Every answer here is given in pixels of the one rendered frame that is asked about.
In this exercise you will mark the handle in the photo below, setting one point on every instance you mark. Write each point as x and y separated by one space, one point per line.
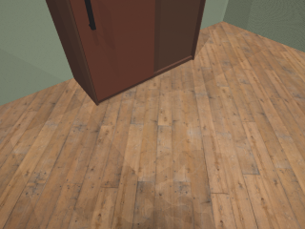
90 14

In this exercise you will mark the wardrobe door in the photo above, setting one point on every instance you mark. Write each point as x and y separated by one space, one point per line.
120 52
174 29

